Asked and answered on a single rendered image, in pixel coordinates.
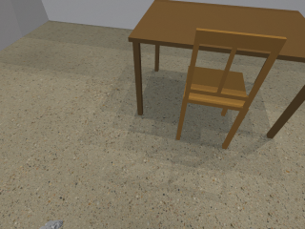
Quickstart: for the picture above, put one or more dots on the chair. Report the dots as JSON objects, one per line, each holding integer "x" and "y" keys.
{"x": 223, "y": 88}

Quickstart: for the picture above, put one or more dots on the robot left hand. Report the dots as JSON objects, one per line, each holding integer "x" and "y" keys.
{"x": 53, "y": 224}

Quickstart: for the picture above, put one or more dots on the table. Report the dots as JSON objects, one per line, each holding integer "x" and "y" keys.
{"x": 173, "y": 23}

